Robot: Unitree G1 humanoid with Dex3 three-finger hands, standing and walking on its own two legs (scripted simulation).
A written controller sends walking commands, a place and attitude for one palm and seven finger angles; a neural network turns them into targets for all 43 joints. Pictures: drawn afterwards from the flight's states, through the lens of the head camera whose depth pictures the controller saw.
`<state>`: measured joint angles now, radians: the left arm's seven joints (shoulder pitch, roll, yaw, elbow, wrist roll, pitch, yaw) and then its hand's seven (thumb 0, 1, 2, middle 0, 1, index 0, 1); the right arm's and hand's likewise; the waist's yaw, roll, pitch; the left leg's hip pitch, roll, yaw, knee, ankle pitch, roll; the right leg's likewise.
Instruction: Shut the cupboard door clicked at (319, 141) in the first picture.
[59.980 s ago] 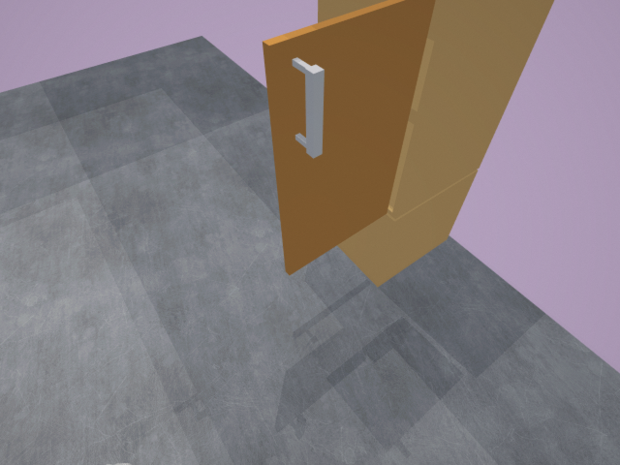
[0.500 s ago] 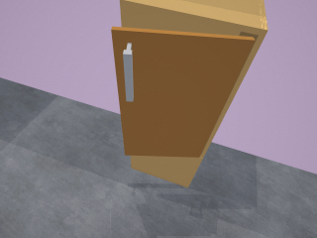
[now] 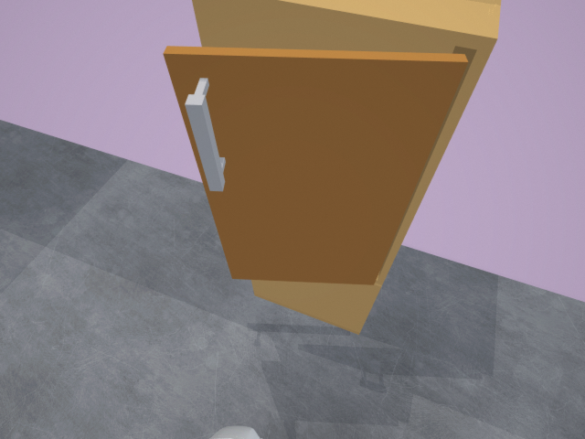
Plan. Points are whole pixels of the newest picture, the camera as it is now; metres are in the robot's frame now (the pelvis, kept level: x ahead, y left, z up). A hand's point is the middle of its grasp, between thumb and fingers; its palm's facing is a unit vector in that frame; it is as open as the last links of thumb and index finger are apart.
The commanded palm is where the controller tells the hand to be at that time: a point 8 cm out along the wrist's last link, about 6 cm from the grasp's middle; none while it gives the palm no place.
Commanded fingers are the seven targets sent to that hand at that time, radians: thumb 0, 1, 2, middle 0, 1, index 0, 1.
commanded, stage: come to a stop and stand still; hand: left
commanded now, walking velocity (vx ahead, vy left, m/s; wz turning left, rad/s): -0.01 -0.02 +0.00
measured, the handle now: (210, 138) +0.46 +0.15 +0.14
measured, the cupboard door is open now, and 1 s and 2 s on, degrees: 19 19 19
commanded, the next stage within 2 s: look again from close up in 0.64 s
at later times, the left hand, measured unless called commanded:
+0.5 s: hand out of the picture -0.01 +0.25 -0.16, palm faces -0.04 -0.96 -0.27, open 7.4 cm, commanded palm none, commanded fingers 0.00 0.90 0.90 -0.20 -0.30 -0.20 -0.30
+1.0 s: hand out of the picture -0.01 +0.21 -0.17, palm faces -0.02 -0.98 -0.22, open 7.3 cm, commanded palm none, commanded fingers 0.00 0.90 0.90 -0.20 -0.30 -0.20 -0.30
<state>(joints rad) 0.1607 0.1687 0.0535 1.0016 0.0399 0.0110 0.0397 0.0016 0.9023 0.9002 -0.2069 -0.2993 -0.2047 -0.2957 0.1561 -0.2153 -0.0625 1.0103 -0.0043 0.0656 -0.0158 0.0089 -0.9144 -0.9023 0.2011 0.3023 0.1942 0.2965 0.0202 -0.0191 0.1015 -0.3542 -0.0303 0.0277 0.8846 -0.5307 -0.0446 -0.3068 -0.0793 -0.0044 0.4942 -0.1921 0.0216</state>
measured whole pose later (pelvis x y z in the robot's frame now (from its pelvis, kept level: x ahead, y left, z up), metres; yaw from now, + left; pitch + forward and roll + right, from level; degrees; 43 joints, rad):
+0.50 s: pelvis -0.05 +0.06 -0.01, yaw -3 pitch -1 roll +1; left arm 0.30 0.17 0.00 0.98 0.03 0.03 0.02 0.00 0.90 0.90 -0.20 -0.30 -0.20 -0.30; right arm 0.31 -0.21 -0.03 0.93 -0.02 0.02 -0.01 0.00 -0.94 -0.90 0.20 0.30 0.20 0.30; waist -0.01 0.05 0.01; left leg -0.25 -0.05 0.14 0.50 -0.24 0.08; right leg -0.34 -0.03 0.02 0.58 -0.24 -0.01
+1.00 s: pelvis -0.02 +0.04 +0.00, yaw -2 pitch +0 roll +1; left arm 0.28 0.14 -0.01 1.10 0.02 -0.01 0.03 0.01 0.92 0.90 -0.20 -0.30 -0.20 -0.30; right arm 0.28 -0.16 0.01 1.07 -0.01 -0.02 -0.02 0.01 -0.92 -0.90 0.20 0.30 0.20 0.30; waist 0.00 0.03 0.02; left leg -0.18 -0.03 0.11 0.38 -0.22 0.05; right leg -0.26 0.00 0.00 0.45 -0.20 -0.02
